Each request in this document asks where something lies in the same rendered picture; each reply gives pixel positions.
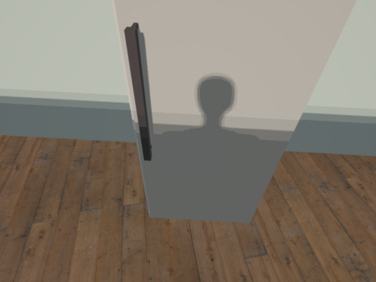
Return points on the handle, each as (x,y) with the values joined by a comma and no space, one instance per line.
(133,51)

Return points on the fridge door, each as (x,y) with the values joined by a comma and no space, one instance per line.
(226,82)

